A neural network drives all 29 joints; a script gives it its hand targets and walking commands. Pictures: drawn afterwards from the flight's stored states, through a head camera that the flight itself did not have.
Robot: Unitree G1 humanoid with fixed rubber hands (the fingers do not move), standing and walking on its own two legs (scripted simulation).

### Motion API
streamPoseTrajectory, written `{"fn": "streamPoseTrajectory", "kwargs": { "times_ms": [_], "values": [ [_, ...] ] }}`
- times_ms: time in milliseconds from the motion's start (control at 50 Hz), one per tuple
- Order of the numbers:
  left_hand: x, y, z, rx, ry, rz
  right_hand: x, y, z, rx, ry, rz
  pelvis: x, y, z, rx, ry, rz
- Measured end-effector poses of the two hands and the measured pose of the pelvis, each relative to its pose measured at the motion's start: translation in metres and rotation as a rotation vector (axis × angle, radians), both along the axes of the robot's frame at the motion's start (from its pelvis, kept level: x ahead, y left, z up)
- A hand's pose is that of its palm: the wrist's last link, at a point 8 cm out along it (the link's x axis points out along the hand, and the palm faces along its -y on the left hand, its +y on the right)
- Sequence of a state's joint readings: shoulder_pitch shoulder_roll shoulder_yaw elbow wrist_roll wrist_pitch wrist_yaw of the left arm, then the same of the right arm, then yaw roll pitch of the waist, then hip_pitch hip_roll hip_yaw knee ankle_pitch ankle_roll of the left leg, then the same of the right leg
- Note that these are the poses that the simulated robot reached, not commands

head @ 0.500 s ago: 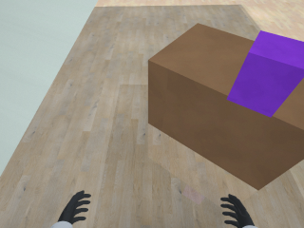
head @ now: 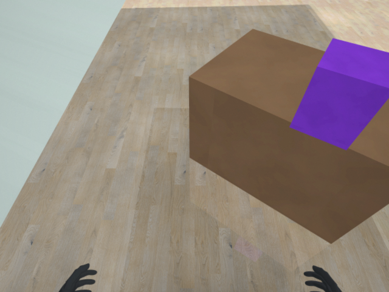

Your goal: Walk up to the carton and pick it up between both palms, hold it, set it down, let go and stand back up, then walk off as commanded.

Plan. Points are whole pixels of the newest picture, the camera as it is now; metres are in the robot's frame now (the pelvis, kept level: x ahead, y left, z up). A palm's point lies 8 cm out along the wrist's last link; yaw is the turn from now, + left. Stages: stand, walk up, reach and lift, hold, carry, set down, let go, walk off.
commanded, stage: stand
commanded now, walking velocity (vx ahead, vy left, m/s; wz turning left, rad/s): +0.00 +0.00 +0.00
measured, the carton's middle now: (339, 94) +0.71 -0.47 -0.02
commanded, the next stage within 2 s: walk up in 1.60 s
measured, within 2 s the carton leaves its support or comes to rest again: neither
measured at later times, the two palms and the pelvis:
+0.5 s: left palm out of the picture +0.09 +0.27 -0.11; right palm out of the picture +0.10 -0.28 -0.10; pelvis -0.01 +0.00 +0.00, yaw +0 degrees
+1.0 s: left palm out of the picture +0.05 +0.28 -0.12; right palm out of the picture +0.07 -0.29 -0.10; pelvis -0.02 +0.01 +0.00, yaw +0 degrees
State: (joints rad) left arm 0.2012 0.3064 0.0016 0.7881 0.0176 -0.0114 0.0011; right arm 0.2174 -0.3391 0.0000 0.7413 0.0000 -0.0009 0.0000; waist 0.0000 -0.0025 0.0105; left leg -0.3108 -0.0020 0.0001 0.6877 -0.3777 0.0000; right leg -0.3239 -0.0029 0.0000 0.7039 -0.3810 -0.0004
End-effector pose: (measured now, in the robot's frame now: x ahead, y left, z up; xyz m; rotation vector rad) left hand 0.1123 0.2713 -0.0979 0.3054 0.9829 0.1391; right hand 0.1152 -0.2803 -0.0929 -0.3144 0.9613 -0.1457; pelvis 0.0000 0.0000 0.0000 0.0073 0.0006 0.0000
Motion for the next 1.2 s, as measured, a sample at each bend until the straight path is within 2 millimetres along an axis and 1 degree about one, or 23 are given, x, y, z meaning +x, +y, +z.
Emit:
{"fn": "streamPoseTrajectory", "kwargs": {
  "times_ms": [140, 300, 860, 1200],
  "values": [
    [-0.006, 0.001, -0.003, 0.000, 0.023, 0.007, 0.000, 0.000, -0.002, 0.001, 0.008, -0.004, 0.000, 0.000, 0.000, 0.000, -0.001, 0.000],
    [-0.013, 0.002, -0.006, 0.000, 0.043, 0.015, -0.006, -0.002, -0.005, 0.000, 0.029, -0.013, -0.002, 0.000, 0.000, 0.000, -0.003, 0.000],
    [-0.051, 0.007, -0.015, -0.002, 0.114, 0.045, -0.038, -0.007, -0.011, -0.010, 0.090, -0.043, -0.019, 0.002, 0.000, -0.002, -0.027, 0.000],
    [-0.073, 0.018, -0.021, -0.016, 0.160, 0.061, -0.055, 0.002, -0.009, -0.019, 0.122, -0.059, -0.029, 0.012, 0.003, -0.016, -0.035, 0.000]
  ]
}}
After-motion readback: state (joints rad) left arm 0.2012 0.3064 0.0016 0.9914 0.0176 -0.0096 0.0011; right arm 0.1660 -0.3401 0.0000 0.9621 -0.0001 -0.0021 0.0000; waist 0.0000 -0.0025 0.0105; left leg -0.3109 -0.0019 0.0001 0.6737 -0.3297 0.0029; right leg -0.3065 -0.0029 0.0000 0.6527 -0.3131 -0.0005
